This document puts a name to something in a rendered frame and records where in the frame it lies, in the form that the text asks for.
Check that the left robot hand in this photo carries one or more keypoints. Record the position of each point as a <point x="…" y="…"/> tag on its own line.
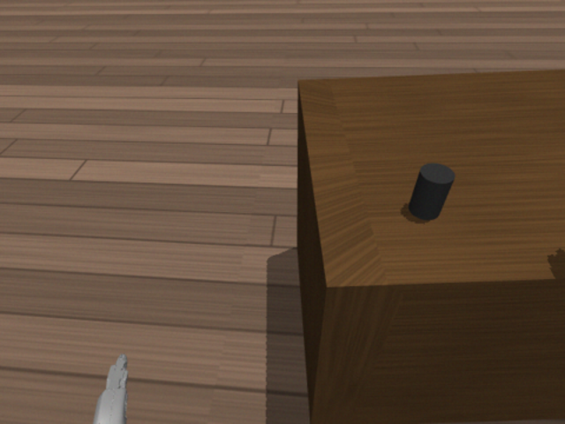
<point x="111" y="404"/>

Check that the can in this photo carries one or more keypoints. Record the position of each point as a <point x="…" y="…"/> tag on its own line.
<point x="431" y="190"/>

